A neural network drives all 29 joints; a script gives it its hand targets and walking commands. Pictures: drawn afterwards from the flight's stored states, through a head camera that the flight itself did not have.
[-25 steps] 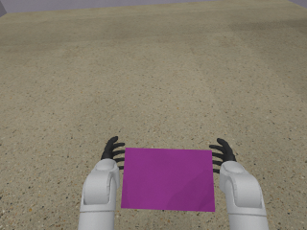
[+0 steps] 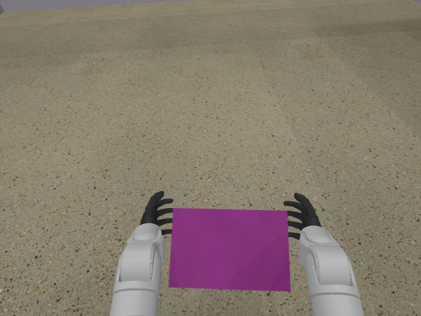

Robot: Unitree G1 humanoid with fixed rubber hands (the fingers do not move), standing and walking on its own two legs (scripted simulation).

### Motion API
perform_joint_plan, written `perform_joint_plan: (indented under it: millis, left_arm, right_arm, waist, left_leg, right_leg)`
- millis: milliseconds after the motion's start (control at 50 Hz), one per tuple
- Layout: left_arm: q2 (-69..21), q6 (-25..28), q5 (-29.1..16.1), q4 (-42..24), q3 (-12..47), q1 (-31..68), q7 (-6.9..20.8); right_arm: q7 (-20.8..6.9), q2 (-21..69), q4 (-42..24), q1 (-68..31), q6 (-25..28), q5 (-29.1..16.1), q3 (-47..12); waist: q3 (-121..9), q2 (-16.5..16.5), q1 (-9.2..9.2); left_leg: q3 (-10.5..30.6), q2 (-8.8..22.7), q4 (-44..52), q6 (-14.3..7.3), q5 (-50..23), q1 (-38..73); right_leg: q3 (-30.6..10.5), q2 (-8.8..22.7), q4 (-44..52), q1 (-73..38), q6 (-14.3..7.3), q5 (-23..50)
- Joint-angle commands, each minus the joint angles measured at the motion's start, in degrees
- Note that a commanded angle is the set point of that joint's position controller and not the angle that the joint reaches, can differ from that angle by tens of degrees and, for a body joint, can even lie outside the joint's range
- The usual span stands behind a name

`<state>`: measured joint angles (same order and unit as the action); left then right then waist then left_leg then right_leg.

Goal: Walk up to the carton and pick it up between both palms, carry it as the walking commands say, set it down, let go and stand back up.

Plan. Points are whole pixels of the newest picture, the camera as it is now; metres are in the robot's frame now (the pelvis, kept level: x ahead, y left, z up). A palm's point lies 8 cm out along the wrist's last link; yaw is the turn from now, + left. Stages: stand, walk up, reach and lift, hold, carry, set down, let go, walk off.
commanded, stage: carry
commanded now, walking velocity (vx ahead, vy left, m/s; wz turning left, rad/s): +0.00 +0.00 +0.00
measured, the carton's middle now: (227, 243) +0.30 +0.00 -0.07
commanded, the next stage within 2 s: hold in 0.30 s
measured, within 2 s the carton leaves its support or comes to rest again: neither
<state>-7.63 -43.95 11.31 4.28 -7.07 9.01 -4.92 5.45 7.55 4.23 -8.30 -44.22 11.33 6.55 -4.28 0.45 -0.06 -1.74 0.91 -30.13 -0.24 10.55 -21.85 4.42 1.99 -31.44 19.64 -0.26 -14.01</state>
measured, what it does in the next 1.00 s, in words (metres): stands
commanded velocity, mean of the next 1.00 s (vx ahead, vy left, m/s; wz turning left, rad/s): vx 0.00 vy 0.00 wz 0.00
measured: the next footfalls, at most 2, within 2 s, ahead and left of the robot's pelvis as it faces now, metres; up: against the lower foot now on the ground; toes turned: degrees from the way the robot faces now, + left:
none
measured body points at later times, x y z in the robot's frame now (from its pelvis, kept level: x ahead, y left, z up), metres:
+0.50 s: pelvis +0.01 +0.00 +0.01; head -0.03 +0.01 +0.46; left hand +0.31 +0.15 +0.05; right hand +0.30 -0.16 +0.05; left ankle +0.05 +0.12 -0.73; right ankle +0.02 -0.12 -0.73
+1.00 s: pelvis +0.01 +0.01 +0.00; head +0.02 +0.01 +0.45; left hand +0.32 +0.16 -0.01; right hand +0.32 -0.15 -0.01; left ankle +0.05 +0.12 -0.73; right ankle +0.03 -0.12 -0.73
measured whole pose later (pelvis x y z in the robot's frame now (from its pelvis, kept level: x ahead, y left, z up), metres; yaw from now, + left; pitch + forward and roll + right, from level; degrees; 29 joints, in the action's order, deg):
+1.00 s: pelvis +0.01 +0.01 +0.00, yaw -2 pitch -1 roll +0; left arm -10.0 -29.7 20.0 24.6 -20.3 19.6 1.5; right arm -1.0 9.8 25.5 -19.1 -30.0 20.3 19.2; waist 3.1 -0.3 -1.2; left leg -3.4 1.0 -29.2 -0.7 11.6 -16.5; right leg 2.4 1.6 -30.5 15.0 0.0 -14.3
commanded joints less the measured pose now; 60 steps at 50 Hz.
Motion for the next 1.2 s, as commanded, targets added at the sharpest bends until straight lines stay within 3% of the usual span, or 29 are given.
perform_joint_plan:
  millis: [0,280,300,360,380,420,520,540,620,720,1000,1180]
  left_arm:
    - [-43.6,2.7,-14.6,-4.3,30.2,22.3,13.4]
    - [-42.8,4.1,-14.4,-3.0,30.2,22.0,13.3]
    - [-44.0,5.0,-13.5,-1.2,27.5,23.8,14.6]
    - [-47.3,5.7,-13.1,-4.2,30.6,28.9,16.5]
    - [-48.7,5.2,-13.0,-3.7,31.5,29.4,17.2]
    - [-49.9,3.8,-11.8,-0.8,29.9,29.6,17.9]
    - [-51.3,1.6,-8.9,6.8,24.4,30.3,19.0]
    - [-52.6,1.9,-8.1,9.5,22.7,28.3,19.0]
    - [-52.8,3.4,-6.9,14.6,18.2,29.4,20.0]
    - [-54.1,6.9,-6.6,16.7,16.9,32.2,20.6]
    - [-52.3,18.0,-1.1,23.7,12.0,35.1,20.1]
    - [-52.8,22.5,1.5,26.0,11.1,39.1,20.9]
  right_arm:
    - [-13.5,44.1,-5.5,-23.8,3.5,-14.6,-30.6]
    - [-13.7,42.9,-3.8,-23.4,4.9,-14.3,-30.2]
    - [-15.3,46.2,1.0,-25.0,4.6,-10.9,-27.9]
    - [-15.8,50.8,-1.8,-29.6,6.2,-12.7,-30.6]
    - [-15.9,51.8,-1.7,-29.5,5.8,-12.3,-30.0]
    - [-16.5,51.4,0.7,-30.0,4.8,-11.3,-27.7]
    - [-18.2,51.3,7.7,-32.9,3.3,-9.9,-23.2]
    - [-19.2,51.0,10.8,-33.4,4.1,-10.3,-22.9]
    - [-19.7,50.5,14.2,-34.3,5.4,-7.1,-18.6]
    - [-20.1,50.1,14.1,-37.2,9.1,-5.8,-17.5]
    - [-20.3,51.6,22.8,-39.4,20.0,-1.4,-13.1]
    - [-20.8,51.2,26.5,-42.2,24.8,2.1,-10.3]
  waist:
    - [-14.7,-0.3,0.04]
    - [-14.1,-0.3,0.13]
    - [-13.4,-6.3,-2.49]
    - [-13.3,-3.1,-2.82]
    - [-13.5,-2.5,-1.57]
    - [-10.8,-0.9,-0.53]
    - [-4.6,0.4,-0.57]
    - [-2.5,5.0,-2.02]
    - [-0.5,0.9,-1.37]
    - [-3.2,-0.8,-0.95]
    - [-13.8,-0.3,-1.83]
    - [-19.9,-0.2,-0.77]
  left_leg:
    - [3.0,5.2,4.1,-1.9,-4.8,6.0]
    - [2.7,5.4,4.4,-1.6,-3.4,5.4]
    - [6.2,-5.4,6.7,-1.8,-5.5,19.1]
    - [6.4,-5.6,6.5,-1.1,-6.9,20.4]
    - [6.4,-5.9,6.6,-0.9,-7.2,21.0]
    - [6.4,-5.9,7.6,-0.6,-5.6,21.6]
    - [6.0,-5.6,10.1,-0.5,-2.4,20.9]
    - [6.6,-4.7,10.2,-0.9,-3.3,21.6]
    - [6.4,-4.2,10.9,-1.1,-3.3,20.3]
    - [6.3,-4.4,9.2,-1.1,-5.3,20.9]
    - [6.8,-5.6,0.2,-1.5,-9.8,12.8]
    - [6.0,-6.2,-5.8,-1.3,-7.5,3.4]
  right_leg:
    - [-3.5,5.0,4.8,-5.4,-1.3,5.1]
    - [-3.8,4.8,5.2,-4.9,-1.4,4.3]
    - [-8.0,-5.5,10.4,-10.1,-0.4,3.8]
    - [-9.4,-5.6,11.3,-11.3,-0.3,5.8]
    - [-9.3,-5.6,11.8,-11.6,-0.3,6.6]
    - [-9.1,-5.5,12.5,-10.8,-0.7,4.7]
    - [-8.8,-5.3,14.2,-11.6,-1.5,1.4]
    - [-9.7,-5.1,13.2,-10.2,-2.0,2.9]
    - [-9.6,-5.4,13.5,-12.4,-1.6,3.3]
    - [-9.7,-5.8,11.7,-12.6,-1.7,4.9]
    - [-8.9,-6.2,2.8,-0.9,-1.6,8.0]
    - [-8.1,-7.1,-3.0,8.6,-1.6,6.0]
